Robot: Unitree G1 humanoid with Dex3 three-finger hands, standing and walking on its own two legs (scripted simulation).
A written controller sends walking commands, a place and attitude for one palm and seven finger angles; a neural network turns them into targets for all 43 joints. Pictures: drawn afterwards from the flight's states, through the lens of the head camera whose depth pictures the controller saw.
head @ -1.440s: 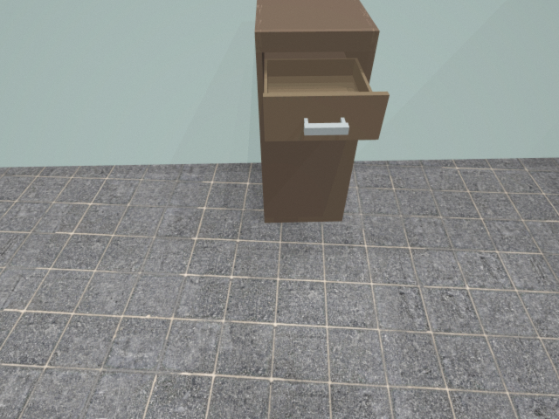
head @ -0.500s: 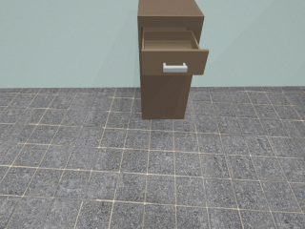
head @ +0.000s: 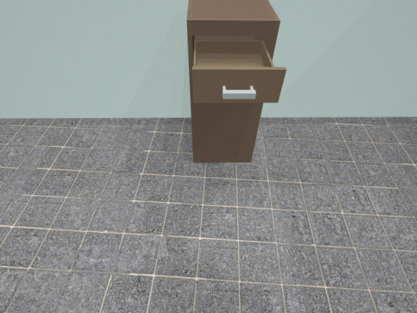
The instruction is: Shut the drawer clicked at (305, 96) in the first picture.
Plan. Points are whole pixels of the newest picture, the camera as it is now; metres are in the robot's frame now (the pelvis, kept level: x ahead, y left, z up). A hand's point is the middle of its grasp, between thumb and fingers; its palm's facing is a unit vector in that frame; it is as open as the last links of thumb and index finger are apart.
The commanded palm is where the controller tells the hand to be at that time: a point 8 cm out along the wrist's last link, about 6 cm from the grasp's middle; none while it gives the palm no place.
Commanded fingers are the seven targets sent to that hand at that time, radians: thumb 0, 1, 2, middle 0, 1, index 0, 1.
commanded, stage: walk to a spot facing it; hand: left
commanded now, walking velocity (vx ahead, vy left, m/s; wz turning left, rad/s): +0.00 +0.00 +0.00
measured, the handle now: (238, 91) +0.85 -0.06 -0.03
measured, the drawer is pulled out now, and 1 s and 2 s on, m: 0.28 0.28 0.28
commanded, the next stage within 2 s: turn to face it in 2.00 s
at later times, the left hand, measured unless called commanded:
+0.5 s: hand out of the picture +0.07 +0.19 -0.18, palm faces -0.15 -0.95 -0.28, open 7.4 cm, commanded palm none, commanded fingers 0.00 0.90 0.90 -0.20 -0.30 -0.20 -0.30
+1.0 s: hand out of the picture +0.11 +0.20 -0.17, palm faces -0.34 -0.91 -0.22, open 7.4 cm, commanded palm none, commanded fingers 0.00 0.90 0.90 -0.20 -0.30 -0.20 -0.30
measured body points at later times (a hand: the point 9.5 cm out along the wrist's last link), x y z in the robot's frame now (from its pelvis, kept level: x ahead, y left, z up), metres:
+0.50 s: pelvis -0.01 -0.02 -0.03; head +0.01 -0.04 +0.42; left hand +0.07 +0.24 -0.16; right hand +0.03 -0.28 -0.18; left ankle +0.01 +0.13 -0.74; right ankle +0.00 -0.10 -0.75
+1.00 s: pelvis -0.02 +0.02 -0.01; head +0.00 +0.04 +0.44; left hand +0.13 +0.25 -0.16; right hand -0.05 -0.25 -0.13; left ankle -0.01 +0.14 -0.75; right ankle -0.01 -0.10 -0.71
